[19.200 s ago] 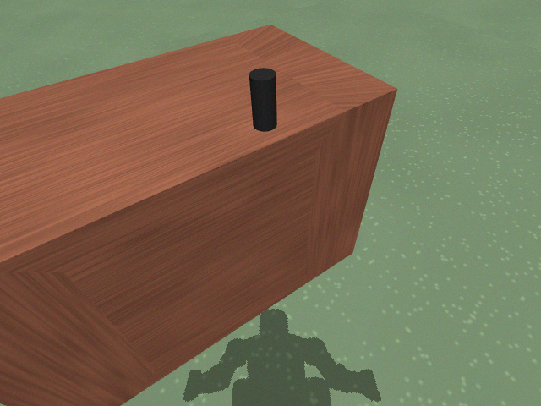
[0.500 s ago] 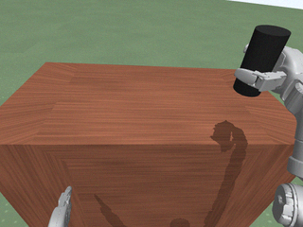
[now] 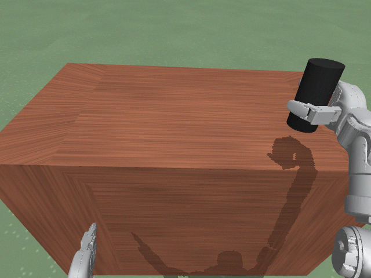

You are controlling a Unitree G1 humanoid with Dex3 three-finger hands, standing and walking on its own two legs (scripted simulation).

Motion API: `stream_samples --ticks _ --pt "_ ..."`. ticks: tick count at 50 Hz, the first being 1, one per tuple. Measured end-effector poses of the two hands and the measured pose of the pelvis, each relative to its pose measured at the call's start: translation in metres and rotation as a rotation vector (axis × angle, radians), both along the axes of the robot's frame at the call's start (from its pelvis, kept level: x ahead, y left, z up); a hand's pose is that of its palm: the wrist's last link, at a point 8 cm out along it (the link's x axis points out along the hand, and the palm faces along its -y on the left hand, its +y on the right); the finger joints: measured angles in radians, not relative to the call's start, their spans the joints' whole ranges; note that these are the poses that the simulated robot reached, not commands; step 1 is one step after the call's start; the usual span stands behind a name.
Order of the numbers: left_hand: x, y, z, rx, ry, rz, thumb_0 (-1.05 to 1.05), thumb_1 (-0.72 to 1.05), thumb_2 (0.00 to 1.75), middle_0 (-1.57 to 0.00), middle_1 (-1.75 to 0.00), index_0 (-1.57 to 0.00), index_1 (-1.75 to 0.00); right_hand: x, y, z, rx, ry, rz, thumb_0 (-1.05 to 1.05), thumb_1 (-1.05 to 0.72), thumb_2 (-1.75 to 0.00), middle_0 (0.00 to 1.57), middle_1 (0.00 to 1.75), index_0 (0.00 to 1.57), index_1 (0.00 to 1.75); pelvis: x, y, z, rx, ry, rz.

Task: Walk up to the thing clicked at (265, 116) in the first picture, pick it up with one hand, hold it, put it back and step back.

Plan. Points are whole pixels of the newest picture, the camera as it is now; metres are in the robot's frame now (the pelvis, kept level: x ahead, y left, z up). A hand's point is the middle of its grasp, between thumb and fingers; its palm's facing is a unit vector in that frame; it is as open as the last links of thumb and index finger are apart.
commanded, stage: crouch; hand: right
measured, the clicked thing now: (312, 96) +0.38 -0.19 +0.26
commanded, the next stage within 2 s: lower in 0.70 s
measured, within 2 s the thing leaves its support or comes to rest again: neither
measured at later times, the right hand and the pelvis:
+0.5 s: hand (301, 108) +0.43 -0.21 +0.21, palm faces +0.18 +0.98 +0.01, open 9.0 cm; pelvis +0.01 +0.00 +0.00, yaw +1 degrees
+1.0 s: hand (294, 117) +0.45 -0.21 +0.17, palm faces +0.17 +0.99 +0.00, open 9.0 cm; pelvis +0.02 +0.00 +0.00, yaw +1 degrees
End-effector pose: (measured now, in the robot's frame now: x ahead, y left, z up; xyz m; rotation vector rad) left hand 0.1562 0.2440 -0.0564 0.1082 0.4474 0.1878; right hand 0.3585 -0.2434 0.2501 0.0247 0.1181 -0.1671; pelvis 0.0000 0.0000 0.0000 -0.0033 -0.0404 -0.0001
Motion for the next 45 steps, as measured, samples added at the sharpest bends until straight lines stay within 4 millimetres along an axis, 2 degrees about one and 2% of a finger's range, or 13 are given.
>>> stream_samples --ticks 5,9,13,21,30,39,45 --pt "-0.013 0.001 -0.007 0.012 0.042 0.028 -0.01 -0.53 0.06 -0.05 -0.05 -0.06 -0.04 0.009 -0.005 -0.009 -0.005 -0.074 -0.027 -0.02 0.36 -1.08 0.83 1.17 0.85 1.18 0.002 0.000 -0.001 0.001 0.007 0.007" --pt "-0.018 0.012 -0.011 0.044 0.086 0.069 -0.01 -0.54 0.07 -0.06 -0.05 -0.06 -0.05 0.018 -0.009 -0.007 -0.025 -0.108 -0.036 -0.02 0.36 -1.08 0.83 1.18 0.84 1.19 0.003 -0.002 -0.002 0.003 0.015 0.010" --pt "-0.013 0.019 -0.007 0.071 0.087 0.084 -0.01 -0.54 0.07 -0.06 -0.05 -0.05 -0.05 0.030 -0.008 -0.009 -0.033 -0.114 -0.011 -0.02 0.36 -1.08 0.83 1.18 0.84 1.19 0.005 -0.003 -0.002 0.005 0.024 0.012" --pt "-0.003 0.019 0.002 0.068 0.052 0.090 -0.01 -0.53 0.06 -0.06 -0.05 -0.06 -0.04 0.042 -0.009 -0.039 -0.015 -0.053 0.009 -0.02 0.36 -1.09 0.83 1.18 0.85 1.19 0.011 -0.003 -0.001 0.005 0.046 0.020" --pt "-0.008 0.013 -0.012 0.057 0.138 0.079 -0.01 -0.54 0.06 -0.06 -0.05 -0.06 -0.04 0.049 -0.020 -0.045 -0.047 -0.108 -0.021 -0.02 0.37 -1.09 0.83 1.18 0.84 1.19 0.016 -0.002 -0.001 0.007 0.063 0.019" --pt "0.006 0.015 -0.003 0.075 0.104 0.084 -0.01 -0.54 0.06 -0.06 -0.05 -0.06 -0.05 0.062 -0.011 -0.054 -0.018 -0.090 0.033 -0.02 0.37 -1.09 0.83 1.18 0.85 1.19 0.022 -0.003 0.000 0.004 0.080 0.021" --pt "0.003 0.016 0.000 0.076 0.103 0.084 -0.01 -0.54 0.06 -0.06 -0.05 -0.05 -0.05 0.063 -0.016 -0.061 -0.016 -0.096 0.000 -0.02 0.37 -1.09 0.83 1.18 0.85 1.19 0.024 -0.002 -0.001 0.006 0.079 0.024"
